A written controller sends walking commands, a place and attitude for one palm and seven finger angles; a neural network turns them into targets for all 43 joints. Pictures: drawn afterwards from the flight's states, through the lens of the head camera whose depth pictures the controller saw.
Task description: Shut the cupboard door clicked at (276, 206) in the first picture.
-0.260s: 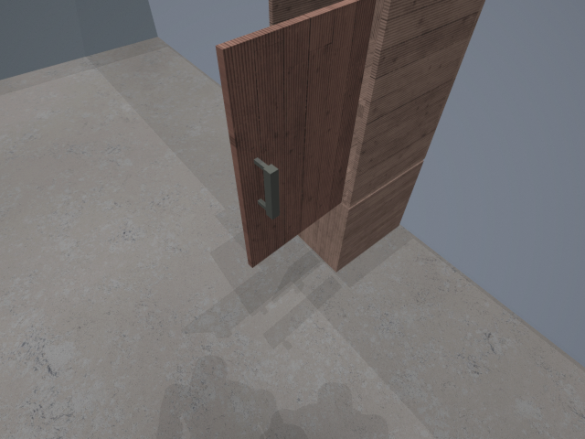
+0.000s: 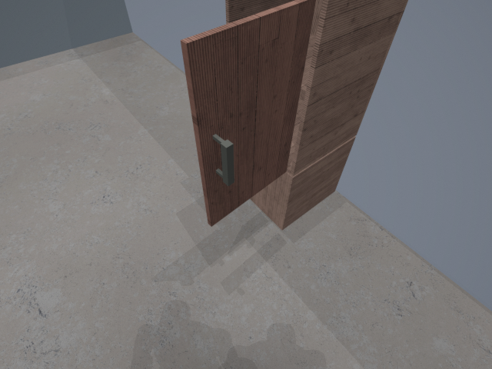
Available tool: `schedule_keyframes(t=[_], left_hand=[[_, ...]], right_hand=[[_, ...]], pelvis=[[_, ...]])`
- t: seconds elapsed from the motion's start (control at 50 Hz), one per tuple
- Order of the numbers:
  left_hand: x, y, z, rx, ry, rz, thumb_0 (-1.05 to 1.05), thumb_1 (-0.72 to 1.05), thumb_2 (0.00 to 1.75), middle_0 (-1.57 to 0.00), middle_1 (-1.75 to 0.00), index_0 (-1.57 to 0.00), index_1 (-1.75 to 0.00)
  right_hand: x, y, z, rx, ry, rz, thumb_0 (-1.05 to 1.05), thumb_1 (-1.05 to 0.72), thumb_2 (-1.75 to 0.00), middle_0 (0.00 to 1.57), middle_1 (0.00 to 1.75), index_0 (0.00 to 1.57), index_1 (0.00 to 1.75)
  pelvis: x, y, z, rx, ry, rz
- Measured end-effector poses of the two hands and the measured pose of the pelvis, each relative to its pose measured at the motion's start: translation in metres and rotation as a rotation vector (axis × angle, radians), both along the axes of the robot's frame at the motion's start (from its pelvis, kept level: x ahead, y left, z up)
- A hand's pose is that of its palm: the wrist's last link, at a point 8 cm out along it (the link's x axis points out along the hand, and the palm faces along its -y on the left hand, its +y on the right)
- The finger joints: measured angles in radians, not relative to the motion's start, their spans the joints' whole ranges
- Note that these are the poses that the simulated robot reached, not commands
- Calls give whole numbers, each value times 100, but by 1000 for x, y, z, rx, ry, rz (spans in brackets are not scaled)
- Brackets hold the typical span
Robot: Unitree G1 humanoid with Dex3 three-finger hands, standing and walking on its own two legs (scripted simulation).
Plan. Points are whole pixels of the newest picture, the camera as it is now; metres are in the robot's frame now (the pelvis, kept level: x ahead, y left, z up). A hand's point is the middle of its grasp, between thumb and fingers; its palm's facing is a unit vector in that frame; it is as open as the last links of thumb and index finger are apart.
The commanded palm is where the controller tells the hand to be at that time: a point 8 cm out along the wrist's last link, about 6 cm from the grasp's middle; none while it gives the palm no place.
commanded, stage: stand and wait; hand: left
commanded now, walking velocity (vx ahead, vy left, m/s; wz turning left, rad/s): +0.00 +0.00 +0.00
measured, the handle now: (222, 160) +0.59 +0.10 -0.06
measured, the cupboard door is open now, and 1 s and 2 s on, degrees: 94 94 94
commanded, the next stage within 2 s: look at it before walking up in 0.02 s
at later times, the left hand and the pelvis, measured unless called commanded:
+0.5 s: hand out of the picture +0.01 +0.18 -0.17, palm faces +0.03 -0.98 -0.21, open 7.4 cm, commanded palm none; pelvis +0.00 +0.00 +0.00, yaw +0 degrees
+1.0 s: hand out of the picture +0.03 +0.19 -0.19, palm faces -0.06 -0.97 -0.22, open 7.4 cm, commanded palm none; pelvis -0.01 +0.00 -0.01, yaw -8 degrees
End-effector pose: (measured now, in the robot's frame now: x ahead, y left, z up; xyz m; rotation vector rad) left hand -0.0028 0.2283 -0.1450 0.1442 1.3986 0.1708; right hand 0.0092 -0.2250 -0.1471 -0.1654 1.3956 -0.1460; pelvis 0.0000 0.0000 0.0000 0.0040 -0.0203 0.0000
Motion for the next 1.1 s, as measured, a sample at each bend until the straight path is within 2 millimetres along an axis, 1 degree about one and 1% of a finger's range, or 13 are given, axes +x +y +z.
schedule_keyframes(t=[0.32,0.72,0.86,0.96,1.04,1.1], left_hand=[[7,3,1,8,-13,-8,0,91,90,-20,-30,-20,-30],[10,4,2,12,-5,-11,0,91,90,-20,-30,-20,-30],[12,3,-3,5,22,-27,0,91,90,-20,-30,-20,-30],[24,6,-9,5,28,-72,0,91,90,-20,-30,-20,-30],[44,5,-7,29,2,-119,0,91,90,-20,-30,-20,-30],[62,0,-4,56,-59,-152,0,91,90,-20,-30,-20,-30]], right_hand=[[3,-5,1,-9,-4,4,0,-91,-90,20,30,20,30],[5,-8,2,-14,3,6,1,-91,-90,20,30,20,30],[4,-8,-3,-24,-16,-51,0,-91,-90,20,30,20,30],[-5,-12,-6,-39,-39,-115,0,-91,-90,20,30,20,30],[-18,-23,-14,-37,-50,-151,0,-91,-89,20,30,20,30],[-28,-36,-25,-27,-43,-169,0,-91,-89,20,30,20,30]], pelvis=[[1,-1,0,0,0,0],[4,-2,1,1,5,-2],[1,-1,-4,-2,12,-57],[-5,-2,-11,9,22,-112],[-12,-8,-16,26,22,-157],[-14,-19,-23,31,23,-177]])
